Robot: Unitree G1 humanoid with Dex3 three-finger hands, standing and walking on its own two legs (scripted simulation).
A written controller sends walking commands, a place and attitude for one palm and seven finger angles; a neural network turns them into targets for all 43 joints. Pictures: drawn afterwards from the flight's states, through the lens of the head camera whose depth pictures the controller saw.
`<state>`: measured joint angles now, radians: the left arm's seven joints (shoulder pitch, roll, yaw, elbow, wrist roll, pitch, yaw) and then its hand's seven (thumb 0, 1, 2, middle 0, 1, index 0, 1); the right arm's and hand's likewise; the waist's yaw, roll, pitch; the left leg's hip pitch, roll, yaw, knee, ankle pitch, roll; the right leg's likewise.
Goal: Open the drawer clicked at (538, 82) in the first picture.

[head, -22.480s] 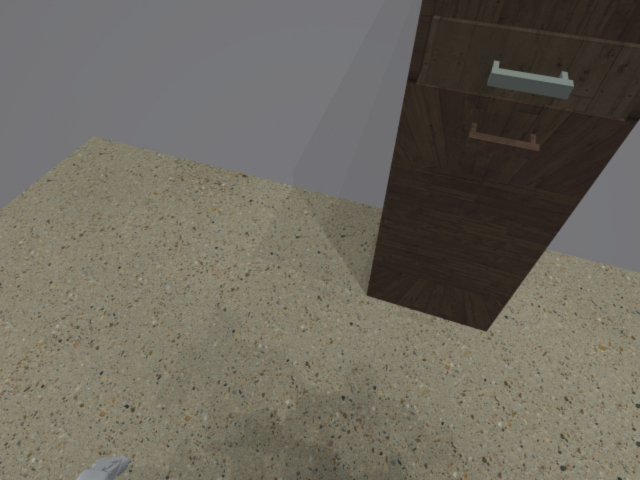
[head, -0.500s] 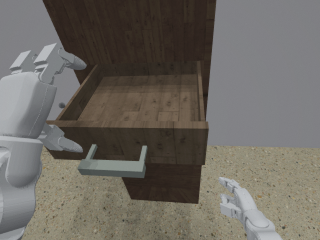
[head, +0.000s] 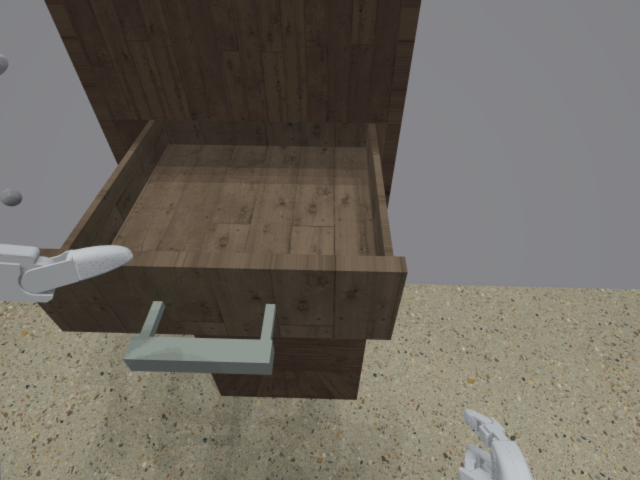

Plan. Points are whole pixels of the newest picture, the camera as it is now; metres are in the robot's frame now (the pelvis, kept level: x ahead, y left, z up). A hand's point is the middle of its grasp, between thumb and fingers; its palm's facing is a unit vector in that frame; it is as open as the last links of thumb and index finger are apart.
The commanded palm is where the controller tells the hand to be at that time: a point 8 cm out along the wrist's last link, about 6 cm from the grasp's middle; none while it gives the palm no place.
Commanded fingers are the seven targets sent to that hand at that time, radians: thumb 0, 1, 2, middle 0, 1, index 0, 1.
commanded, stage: draw the hand back to the body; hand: left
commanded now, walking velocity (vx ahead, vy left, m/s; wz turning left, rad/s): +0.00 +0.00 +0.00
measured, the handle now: (207, 334) +0.22 +0.15 +0.13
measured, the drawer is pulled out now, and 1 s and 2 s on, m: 0.27 0.27 0.27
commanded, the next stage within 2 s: step back with the hand held close in 0.68 s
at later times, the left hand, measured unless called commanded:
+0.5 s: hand (21, 180) +0.21 +0.23 +0.32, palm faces +0.57 -0.75 -0.33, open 8.5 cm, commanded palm +0.16 +0.28 +0.33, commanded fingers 0.00 0.90 0.90 -0.20 -0.30 -0.20 -0.30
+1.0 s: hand (32, 160) +0.22 +0.22 +0.33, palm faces +0.57 -0.70 -0.42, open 7.4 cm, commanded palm +0.14 +0.28 +0.33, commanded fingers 0.00 0.90 0.90 -0.20 -0.30 -0.20 -0.30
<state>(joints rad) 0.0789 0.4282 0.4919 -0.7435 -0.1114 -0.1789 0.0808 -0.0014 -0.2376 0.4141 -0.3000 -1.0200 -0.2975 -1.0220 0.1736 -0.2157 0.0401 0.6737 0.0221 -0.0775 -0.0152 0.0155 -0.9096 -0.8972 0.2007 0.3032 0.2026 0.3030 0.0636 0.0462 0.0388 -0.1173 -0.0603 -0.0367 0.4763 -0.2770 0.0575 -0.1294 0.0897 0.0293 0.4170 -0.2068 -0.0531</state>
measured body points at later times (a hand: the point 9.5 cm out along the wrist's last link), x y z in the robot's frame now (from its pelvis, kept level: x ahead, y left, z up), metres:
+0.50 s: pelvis +0.02 +0.00 +0.00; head +0.02 -0.02 +0.45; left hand +0.18 +0.27 +0.34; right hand +0.23 -0.21 -0.09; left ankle -0.01 +0.08 -0.74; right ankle +0.02 -0.09 -0.74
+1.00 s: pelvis +0.01 +0.00 +0.00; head +0.02 -0.01 +0.45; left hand +0.18 +0.26 +0.35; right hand +0.19 -0.24 -0.09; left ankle -0.01 +0.08 -0.74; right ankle +0.02 -0.09 -0.74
